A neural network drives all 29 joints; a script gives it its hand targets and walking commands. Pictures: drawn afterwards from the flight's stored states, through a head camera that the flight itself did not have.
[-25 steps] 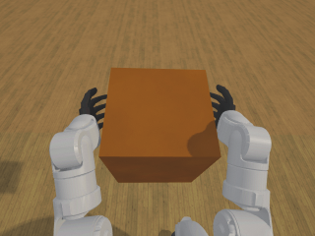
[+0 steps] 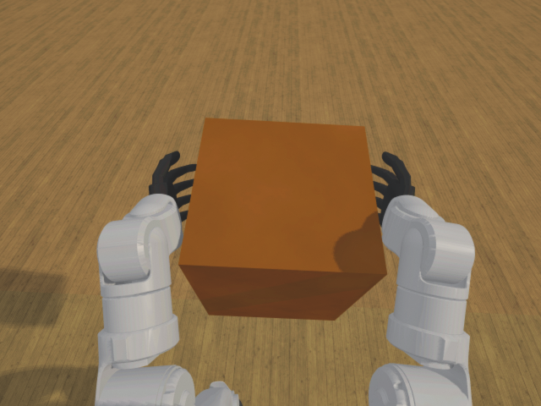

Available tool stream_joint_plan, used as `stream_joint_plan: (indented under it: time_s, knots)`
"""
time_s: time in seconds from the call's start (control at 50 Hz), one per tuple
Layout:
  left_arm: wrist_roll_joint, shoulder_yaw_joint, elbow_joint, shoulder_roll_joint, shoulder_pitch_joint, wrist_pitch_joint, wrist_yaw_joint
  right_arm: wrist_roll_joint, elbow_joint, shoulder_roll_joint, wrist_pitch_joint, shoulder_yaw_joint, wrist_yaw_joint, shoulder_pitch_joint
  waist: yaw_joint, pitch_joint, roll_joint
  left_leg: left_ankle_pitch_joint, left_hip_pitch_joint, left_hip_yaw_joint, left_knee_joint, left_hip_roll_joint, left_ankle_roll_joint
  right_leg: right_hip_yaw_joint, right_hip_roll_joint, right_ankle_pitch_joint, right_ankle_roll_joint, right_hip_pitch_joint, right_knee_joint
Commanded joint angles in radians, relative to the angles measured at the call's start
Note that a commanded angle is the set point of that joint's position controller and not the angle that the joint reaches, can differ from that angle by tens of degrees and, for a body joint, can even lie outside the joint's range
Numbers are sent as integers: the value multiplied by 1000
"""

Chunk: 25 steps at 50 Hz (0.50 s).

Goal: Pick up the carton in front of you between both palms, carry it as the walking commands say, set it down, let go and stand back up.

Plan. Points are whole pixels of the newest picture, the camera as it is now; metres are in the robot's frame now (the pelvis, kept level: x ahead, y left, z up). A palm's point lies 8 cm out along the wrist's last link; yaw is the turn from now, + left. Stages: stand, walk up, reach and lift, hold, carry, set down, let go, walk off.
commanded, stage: carry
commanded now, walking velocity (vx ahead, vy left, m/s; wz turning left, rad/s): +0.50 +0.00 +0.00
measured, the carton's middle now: (277, 231) +0.35 +0.01 +0.09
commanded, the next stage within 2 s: none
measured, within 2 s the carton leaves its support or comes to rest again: neither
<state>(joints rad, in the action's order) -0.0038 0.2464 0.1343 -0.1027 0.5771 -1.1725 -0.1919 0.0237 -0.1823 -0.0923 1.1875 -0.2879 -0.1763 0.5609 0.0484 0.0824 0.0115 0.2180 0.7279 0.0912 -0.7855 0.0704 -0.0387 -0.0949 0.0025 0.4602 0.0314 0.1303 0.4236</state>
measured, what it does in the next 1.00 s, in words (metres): climbs: left foot, then right foot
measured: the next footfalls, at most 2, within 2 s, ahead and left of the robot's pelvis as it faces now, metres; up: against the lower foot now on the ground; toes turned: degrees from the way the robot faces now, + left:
left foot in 0.06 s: +0.23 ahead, +0.11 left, +0.02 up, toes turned +7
right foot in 0.54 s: +0.52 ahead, -0.08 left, +0.05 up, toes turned -6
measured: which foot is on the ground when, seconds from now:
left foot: up 0.00-0.04, down 0.06-0.56, up 0.58-1.00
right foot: down 0.00-0.08, up 0.10-0.52, down 0.54-1.00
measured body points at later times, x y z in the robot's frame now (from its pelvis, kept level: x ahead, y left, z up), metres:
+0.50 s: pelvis +0.31 +0.01 +0.02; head +0.32 +0.02 +0.47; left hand +0.66 +0.17 +0.17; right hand +0.67 -0.13 +0.18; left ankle +0.19 +0.10 -0.71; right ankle +0.46 -0.09 -0.67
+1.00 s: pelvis +0.62 +0.02 +0.04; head +0.62 +0.02 +0.49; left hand +0.97 +0.18 +0.19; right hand +0.98 -0.13 +0.19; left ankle +0.77 +0.12 -0.67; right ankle +0.48 -0.08 -0.69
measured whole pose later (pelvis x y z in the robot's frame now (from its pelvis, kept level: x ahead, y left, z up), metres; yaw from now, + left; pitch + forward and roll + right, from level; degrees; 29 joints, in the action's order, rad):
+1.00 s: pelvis +0.62 +0.02 +0.04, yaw +0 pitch +4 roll +0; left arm 0.01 0.25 0.13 -0.10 0.57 -1.19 -0.19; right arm 0.02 -0.14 -0.09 1.19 -0.28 -0.18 0.58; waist 0.02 0.09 0.00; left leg 0.14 0.59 0.15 -0.57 0.03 -0.05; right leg -0.10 -0.01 0.52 0.01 0.07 0.45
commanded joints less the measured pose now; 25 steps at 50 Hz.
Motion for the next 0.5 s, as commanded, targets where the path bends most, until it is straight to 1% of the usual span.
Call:
stream_joint_plan:
  time_s: [0.0, 0.02, 0.04, 0.06, 0.08, 0.1, 0.12, 0.14, 0.16, 0.18, 0.2, 0.22, 0.28, 0.32, 0.36, 0.42, 0.44, 0.46, 0.48]
  knots:
    - [-194, -563, 43, -649, 563, -7, 47, -159, 46, -657, 8, 577, 12, 547, -31, 271, -190, -2, -235, 140, 153, -110, -28, 45, -194, -936, 101, -148, 60]
    - [-187, -557, 35, -652, 564, -10, 46, -160, 70, -662, 8, 570, 13, 536, -81, 336, -155, -16, -434, 187, 228, -158, -40, -29, -163, -1021, 65, -104, 237]
    - [-173, -550, 29, -650, 569, -10, 44, -160, 87, -664, 7, 561, 15, 522, -130, 439, -73, 21, -718, 77, 230, -87, -48, -34, -135, -801, 27, 54, 440]
    - [-165, -542, 24, -666, 558, -14, 43, -158, 92, -654, 5, 555, 14, 537, -115, 528, 174, 179, -945, -487, 326, 233, -172, -3, -28, -387, -26, 358, 733]
    - [-158, -534, 44, -655, 597, -13, 41, -174, 101, -691, -1, 567, 15, 548, -136, 502, 302, 38, -1004, -783, 467, 283, -258, 72, 97, 11, -24, 575, 938]
    - [-158, -542, 40, -692, 627, -8, 36, -195, 58, -718, -5, 578, 22, 581, -115, 465, 201, -24, -975, -686, 413, 292, -261, 134, 27, 11, 6, 647, 1055]
    - [-151, -528, 45, -718, 632, -2, 34, -233, 26, -767, -14, 615, 34, 624, -121, 436, 81, -104, -906, -579, 364, 259, -244, 128, -6, -20, 17, 673, 1071]
    - [-149, -530, 44, -744, 635, 6, 34, -263, -11, -797, -26, 643, 45, 676, -107, 409, 24, -124, -836, -490, 361, 236, -208, 133, -39, -55, 21, 667, 1025]
    - [-145, -536, 47, -757, 633, 15, 34, -289, -42, -820, -37, 666, 54, 715, -88, 405, 31, -83, -788, -424, 383, 214, -182, 135, -59, -81, 20, 645, 968]
    - [-142, -544, 56, -763, 632, 24, 34, -306, -57, -833, -47, 681, 60, 734, -79, 408, 55, -49, -768, -385, 402, 201, -171, 124, -63, -97, 20, 629, 936]
    - [-139, -554, 64, -761, 626, 31, 33, -312, -64, -832, -54, 687, 63, 726, -78, 406, 74, -51, -760, -364, 412, 196, -174, 108, -60, -104, 19, 635, 921]
    - [-135, -562, 71, -754, 613, 37, 31, -313, -67, -818, -59, 687, 64, 708, -78, 403, 79, -62, -763, -339, 419, 192, -180, 98, -65, -115, 15, 653, 900]
    - [-133, -576, 104, -706, 586, 41, 21, -297, -71, -749, -58, 669, 53, 644, -94, 382, 75, -120, -805, -284, 434, 189, -205, 69, -85, -160, -6, 740, 791]
    - [-138, -577, 110, -671, 568, 31, 15, -277, -55, -703, -47, 645, 42, 598, -105, 359, 77, -177, -829, -242, 443, 177, -209, 49, -93, -185, -17, 762, 683]
    - [-142, -572, 102, -647, 550, 16, 13, -251, -32, -669, -33, 622, 33, 557, -112, 325, 93, -254, -825, -192, 446, 152, -190, 23, -84, -228, -14, 724, 541]
    - [-141, -558, 73, -634, 541, -4, 16, -220, 3, -644, -13, 596, 29, 529, -118, 268, 120, -392, -817, -128, 451, 135, -154, -50, -42, -269, 5, 620, 344]
    - [-140, -552, 59, -634, 541, -10, 18, -213, 15, -642, -8, 590, 29, 531, -111, 255, 135, -438, -813, -105, 442, 132, -135, -75, -24, -262, 13, 571, 288]
    - [-138, -547, 43, -634, 542, -14, 20, -206, 27, -643, -4, 585, 29, 536, -95, 254, 152, -538, -802, -77, 407, 129, -112, -102, 4, -247, 23, 498, 235]
    - [-138, -542, 30, -635, 548, -16, 22, -201, 36, -645, -2, 580, 29, 539, -65, 274, 171, -701, -784, -43, 322, 126, -89, -142, 47, -232, 34, 392, 196]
